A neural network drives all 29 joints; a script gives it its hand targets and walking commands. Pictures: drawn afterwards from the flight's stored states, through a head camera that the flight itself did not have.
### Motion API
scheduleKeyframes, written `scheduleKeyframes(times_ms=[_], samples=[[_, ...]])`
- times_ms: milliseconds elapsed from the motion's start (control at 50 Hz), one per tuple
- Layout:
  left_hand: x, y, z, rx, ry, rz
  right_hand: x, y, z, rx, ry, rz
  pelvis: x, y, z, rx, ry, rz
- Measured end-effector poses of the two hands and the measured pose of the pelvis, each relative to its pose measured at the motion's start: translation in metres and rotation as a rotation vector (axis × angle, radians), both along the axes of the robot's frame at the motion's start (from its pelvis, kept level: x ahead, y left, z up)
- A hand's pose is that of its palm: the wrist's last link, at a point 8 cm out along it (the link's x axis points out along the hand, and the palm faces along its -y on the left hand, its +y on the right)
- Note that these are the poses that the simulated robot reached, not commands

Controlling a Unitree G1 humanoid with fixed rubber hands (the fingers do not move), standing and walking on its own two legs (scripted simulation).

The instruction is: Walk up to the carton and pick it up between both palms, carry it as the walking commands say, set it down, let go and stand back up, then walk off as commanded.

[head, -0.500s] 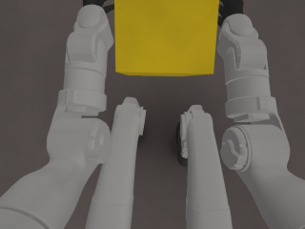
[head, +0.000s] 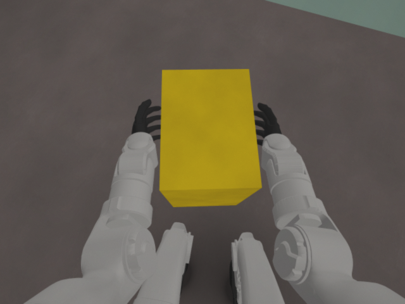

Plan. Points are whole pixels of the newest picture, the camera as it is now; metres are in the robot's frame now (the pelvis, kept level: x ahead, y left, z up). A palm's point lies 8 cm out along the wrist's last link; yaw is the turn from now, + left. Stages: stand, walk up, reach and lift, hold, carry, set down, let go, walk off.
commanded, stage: reach and lift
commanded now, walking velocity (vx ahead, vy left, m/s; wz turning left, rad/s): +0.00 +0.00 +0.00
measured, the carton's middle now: (205, 148) +0.43 +0.03 -0.12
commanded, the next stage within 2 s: none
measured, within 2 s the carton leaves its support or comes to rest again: neither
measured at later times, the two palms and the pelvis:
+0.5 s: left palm (137, 130) +0.40 +0.15 +0.03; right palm (283, 134) +0.41 -0.11 +0.02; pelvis +0.03 -0.01 +0.07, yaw +0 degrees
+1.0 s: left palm (118, 122) +0.38 +0.16 +0.10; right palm (292, 124) +0.40 -0.10 +0.10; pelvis +0.04 +0.00 +0.12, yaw -1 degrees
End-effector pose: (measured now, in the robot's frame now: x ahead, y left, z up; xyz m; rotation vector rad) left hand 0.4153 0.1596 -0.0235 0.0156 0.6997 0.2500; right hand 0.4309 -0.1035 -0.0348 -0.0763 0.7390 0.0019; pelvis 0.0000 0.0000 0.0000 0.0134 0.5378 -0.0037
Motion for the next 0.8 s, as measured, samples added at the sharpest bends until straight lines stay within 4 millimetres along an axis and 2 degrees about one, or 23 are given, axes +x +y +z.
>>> scheduleKeyframes(times_ms=[200,360,560,800], samples=[[-0.007,-0.007,0.009,-0.035,-0.002,0.015,-0.012,-0.007,0.007,0.035,0.006,-0.045,0.01,-0.002,0.026,0.003,-0.003,0.001],[-0.003,-0.011,0.04,-0.062,-0.043,0.027,-0.011,-0.011,0.037,0.053,-0.031,-0.063,0.021,-0.005,0.044,0.005,-0.043,-0.003],[-0.018,-0.007,0.065,-0.077,-0.009,0.048,-0.021,-0.006,0.064,0.063,0.006,-0.064,0.036,-0.006,0.076,0.003,-0.095,-0.01],[-0.028,-0.003,0.096,-0.097,-0.029,0.056,-0.029,-0.003,0.099,0.047,-0.015,-0.052,0.037,-0.004,0.099,-0.003,-0.177,-0.015]])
